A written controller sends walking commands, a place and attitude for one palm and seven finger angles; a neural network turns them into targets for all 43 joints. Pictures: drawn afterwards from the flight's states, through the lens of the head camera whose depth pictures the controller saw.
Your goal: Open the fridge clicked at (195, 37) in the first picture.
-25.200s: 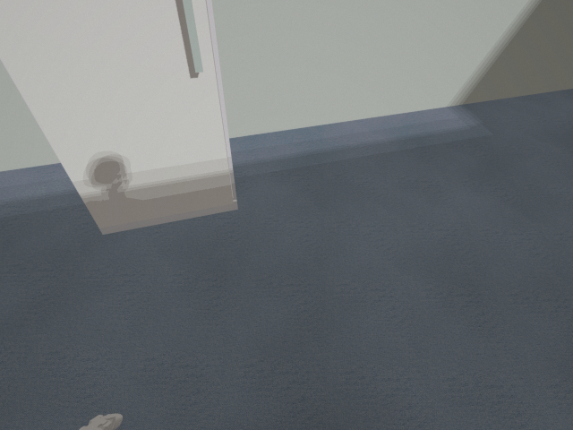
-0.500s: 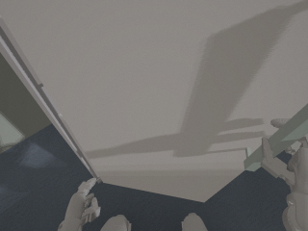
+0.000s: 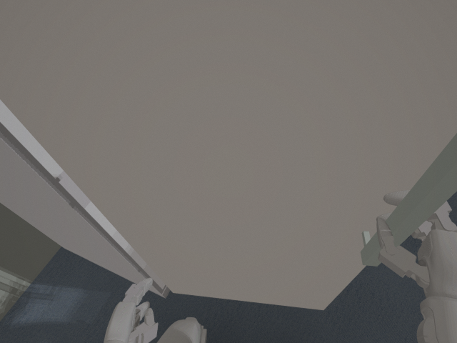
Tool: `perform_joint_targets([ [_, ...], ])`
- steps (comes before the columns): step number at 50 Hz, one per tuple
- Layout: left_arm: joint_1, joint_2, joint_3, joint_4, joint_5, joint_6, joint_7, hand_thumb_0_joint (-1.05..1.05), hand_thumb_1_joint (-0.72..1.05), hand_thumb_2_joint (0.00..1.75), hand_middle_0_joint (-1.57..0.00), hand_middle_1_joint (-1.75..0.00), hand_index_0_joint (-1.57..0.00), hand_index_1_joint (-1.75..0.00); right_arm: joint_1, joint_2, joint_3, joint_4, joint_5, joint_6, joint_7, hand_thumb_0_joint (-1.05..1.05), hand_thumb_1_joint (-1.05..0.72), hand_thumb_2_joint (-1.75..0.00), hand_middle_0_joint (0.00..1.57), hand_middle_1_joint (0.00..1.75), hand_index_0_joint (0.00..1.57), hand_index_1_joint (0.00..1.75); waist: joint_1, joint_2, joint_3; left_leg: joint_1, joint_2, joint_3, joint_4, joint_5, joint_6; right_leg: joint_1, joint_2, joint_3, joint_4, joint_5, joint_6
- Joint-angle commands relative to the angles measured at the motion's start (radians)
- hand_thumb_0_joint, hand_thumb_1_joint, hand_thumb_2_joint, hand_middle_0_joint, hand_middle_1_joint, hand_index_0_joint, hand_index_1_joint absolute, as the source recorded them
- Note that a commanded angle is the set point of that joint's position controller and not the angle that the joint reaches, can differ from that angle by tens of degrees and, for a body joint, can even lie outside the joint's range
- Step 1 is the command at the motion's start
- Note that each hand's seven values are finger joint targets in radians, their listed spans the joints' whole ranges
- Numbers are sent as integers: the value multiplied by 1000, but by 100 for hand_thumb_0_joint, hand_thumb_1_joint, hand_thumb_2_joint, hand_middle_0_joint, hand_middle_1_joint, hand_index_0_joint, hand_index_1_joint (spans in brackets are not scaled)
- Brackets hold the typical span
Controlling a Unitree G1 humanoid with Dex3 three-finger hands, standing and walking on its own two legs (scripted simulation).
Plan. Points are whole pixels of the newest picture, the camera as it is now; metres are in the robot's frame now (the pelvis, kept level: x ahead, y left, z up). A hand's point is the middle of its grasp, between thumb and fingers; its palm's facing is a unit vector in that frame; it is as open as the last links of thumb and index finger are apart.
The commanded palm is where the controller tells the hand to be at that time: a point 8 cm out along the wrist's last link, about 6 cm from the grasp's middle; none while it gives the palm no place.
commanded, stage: stop walking and hold the door back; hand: right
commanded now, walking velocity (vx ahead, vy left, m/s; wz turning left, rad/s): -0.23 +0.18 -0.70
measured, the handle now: (425, 177) +0.29 -0.23 +0.19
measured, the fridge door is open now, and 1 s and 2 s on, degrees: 73 72 73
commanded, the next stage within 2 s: none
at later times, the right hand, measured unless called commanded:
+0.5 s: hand (384, 275) +0.21 -0.19 +0.09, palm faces +0.50 +0.81 -0.31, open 5.8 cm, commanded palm +0.19 -0.26 +0.08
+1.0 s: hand (385, 230) +0.27 -0.21 +0.10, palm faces +0.29 +0.94 -0.18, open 5.8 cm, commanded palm +0.22 -0.26 +0.08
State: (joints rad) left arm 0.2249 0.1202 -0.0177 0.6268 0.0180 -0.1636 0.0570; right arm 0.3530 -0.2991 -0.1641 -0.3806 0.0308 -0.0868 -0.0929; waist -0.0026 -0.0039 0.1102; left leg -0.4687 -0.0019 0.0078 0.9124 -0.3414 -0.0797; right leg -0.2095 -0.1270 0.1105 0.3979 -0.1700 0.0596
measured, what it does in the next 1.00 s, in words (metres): walks backwards: left foot, then right foot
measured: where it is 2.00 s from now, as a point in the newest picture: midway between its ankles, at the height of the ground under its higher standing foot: outside the picture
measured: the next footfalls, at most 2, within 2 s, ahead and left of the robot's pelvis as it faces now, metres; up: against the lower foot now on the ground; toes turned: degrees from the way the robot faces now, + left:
left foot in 0.12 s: +0.04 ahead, +0.19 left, +0.00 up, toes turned -3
right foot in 0.78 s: -0.14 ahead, -0.01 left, +0.00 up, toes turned -13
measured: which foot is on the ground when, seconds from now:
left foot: up 0.00-0.10, down 0.12-0.78, up 0.80-1.00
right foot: down 0.00-0.12, up 0.14-0.76, down 0.78-1.00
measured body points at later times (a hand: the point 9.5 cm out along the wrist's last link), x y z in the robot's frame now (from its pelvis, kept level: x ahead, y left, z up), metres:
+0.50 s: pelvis -0.09 +0.12 -0.01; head -0.07 +0.16 +0.44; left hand +0.12 +0.38 -0.12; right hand +0.18 -0.23 +0.11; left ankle +0.00 +0.19 -0.75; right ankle -0.12 -0.04 -0.66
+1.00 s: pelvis -0.16 +0.07 +0.00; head -0.12 +0.02 +0.45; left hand -0.13 +0.31 -0.11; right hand +0.24 -0.25 +0.11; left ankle -0.10 +0.23 -0.68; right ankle -0.18 -0.01 -0.75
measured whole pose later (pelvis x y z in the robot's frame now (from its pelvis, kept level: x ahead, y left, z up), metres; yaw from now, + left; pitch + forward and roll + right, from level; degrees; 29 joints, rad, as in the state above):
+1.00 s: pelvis -0.16 +0.07 +0.00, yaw -6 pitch +0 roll +5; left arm 0.40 0.18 -0.05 0.77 -0.03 -0.03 0.09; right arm -0.71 -0.46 -0.25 0.87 -0.03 -0.19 0.00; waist 0.08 0.03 0.10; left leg -0.51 0.01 0.03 0.93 -0.28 -0.03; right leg -0.17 -0.08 -0.10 0.40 -0.24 -0.05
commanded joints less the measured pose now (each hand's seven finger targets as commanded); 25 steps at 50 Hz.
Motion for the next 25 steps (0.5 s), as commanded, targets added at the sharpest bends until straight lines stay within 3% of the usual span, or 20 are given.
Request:
perform_joint_targets([
  [1, -88, 186, 79, -129, -10, -57, 15, 0, 90, 90, -20, -30, -20, -30, -84, -112, -118, -268, 0, -106, -31, 0, -90, -90, 45, 140, 45, 140, 19, -363, -181, 144, -35, 32, -192, -83, -5, -2, -119, 148, -114, 37, -163],
  [3, -115, 187, 81, -123, -1, -60, 13, 0, 90, 90, -20, -30, -20, -30, -67, -133, -152, -253, 5, -111, -38, 0, -90, -90, 45, 140, 45, 140, -5, -309, -189, 305, -52, 40, -394, -7, -7, -99, -89, 165, -39, 22, -145],
  [4, -107, 188, 77, -102, -3, -55, 16, 0, 90, 90, -20, -30, -20, -30, -85, -116, -143, -64, -11, -97, -40, 0, -90, -90, 45, 140, 45, 140, -16, -230, -196, 376, -14, 31, -554, 121, -5, -122, -31, 91, 83, -41, -112],
  [5, -73, 160, 78, -97, -13, -44, 14, 0, 90, 90, -20, -30, -20, -30, -196, -208, -206, -46, -26, -95, -48, 0, -90, -90, 45, 140, 45, 140, -3, -26, -230, 380, 94, -30, -661, 238, 19, -99, 101, -32, 272, -217, -57],
  [6, -134, 146, 77, -114, -13, -31, 27, 0, 90, 90, -20, -30, -20, -30, -293, -301, -268, 7, -27, -88, -54, 0, -90, -90, 45, 140, 45, 140, -14, 236, -212, 351, 328, -287, -663, 372, 95, -279, 171, -57, 573, -434, -31],
  [7, -140, 166, 73, -98, -9, -25, 48, 0, 90, 90, -20, -30, -20, -30, -352, -342, -319, 118, -8, -83, -61, 0, -90, -90, 45, 140, 45, 140, -21, 295, -223, 270, 435, -417, -671, 451, 133, -342, 189, 5, 817, -442, -34],
  [8, -126, 169, 56, -77, 6, -14, 50, 0, 90, 90, -20, -30, -20, -30, -391, -342, -325, 239, -4, -77, -61, 0, -90, -90, 45, 140, 45, 140, -9, 180, -220, 249, 446, -383, -645, 388, 147, -365, 152, 48, 869, -357, -35],
  [9, -104, 212, 97, -45, -5, 5, 47, 0, 90, 90, -20, -30, -20, -30, -457, -412, -392, 321, -8, -88, -66, 0, -90, -90, 45, 140, 45, 140, 11, 314, -237, 296, 398, -418, -647, 306, 69, -389, 160, 63, 906, -299, -19],
  [10, -120, 221, 92, -35, -9, 30, 46, 0, 90, 90, -20, -30, -20, -30, -540, -367, -316, 347, 2, -100, -57, 0, -90, -90, 45, 140, 45, 140, 9, 224, -231, 346, 362, -361, -605, 332, 51, -393, 156, 57, 898, -220, -14],
  [11, -137, 195, 72, -42, -18, 45, 47, 0, 90, 90, -20, -30, -20, -30, -542, -310, -279, 412, 14, -112, -49, 0, -90, -90, 45, 140, 45, 140, 17, 184, -222, 395, 318, -218, -557, 413, 42, -414, 149, 32, 891, -154, -6],
  [12, -142, 209, 64, -32, -21, 53, 41, 0, 90, 90, -20, -30, -20, -30, -559, -324, -289, 484, 19, -127, -44, 0, -90, -90, 45, 140, 45, 140, 17, 152, -235, 419, 301, -146, -534, 454, 39, -417, 154, 2, 880, -126, -3],
  [13, -146, 224, 67, -26, -27, 64, 35, 0, 90, 90, -20, -30, -20, -30, -574, -358, -311, 562, 23, -133, -41, 0, -90, -90, 45, 140, 45, 140, 14, 162, -235, 441, 298, -116, -530, 449, 27, -419, 159, -15, 870, -112, -3],
  [15, -153, 261, 87, -22, -35, 84, 27, 0, 90, 90, -20, -30, -20, -30, -651, -418, -326, 641, 40, -144, -35, 0, -90, -90, 45, 140, 45, 140, 3, 182, -193, 421, 305, -127, -566, 360, -12, -420, 164, -27, 822, -90, -9],
  [16, -161, 264, 90, -31, -37, 87, 22, 0, 90, 90, -20, -30, -20, -30, -690, -393, -299, 671, 45, -153, -29, 0, -90, -90, 45, 140, 45, 140, -4, 177, -179, 408, 307, -129, -591, 296, -33, -421, 166, -33, 808, -75, -14],
  [18, -158, 284, 98, -32, -40, 84, 10, 0, 90, 90, -20, -30, -20, -30, -819, -404, -279, 709, 48, -168, -23, 0, -90, -90, 45, 140, 45, 140, -8, 192, -164, 376, 321, -179, -650, 160, -49, -408, 161, -44, 768, -80, -20],
  [20, -140, 297, 105, -23, -42, 83, 4, 0, 90, 90, -20, -30, -20, -30, -953, -430, -268, 759, 45, -178, -24, 0, -90, -90, 45, 140, 45, 140, -5, 195, -160, 362, 335, -211, -683, 28, -26, -398, 151, -54, 726, -101, -22],
  [25, -93, 304, 106, -16, -43, 70, 1, 0, 90, 90, -20, -30, -20, -30, -1143, -497, -284, 874, 22, -200, -25, 0, -90, -90, 45, 140, 45, 140, -12, 172, -232, 392, 349, -246, -742, -188, 45, -358, 141, -91, 624, -150, -35],
])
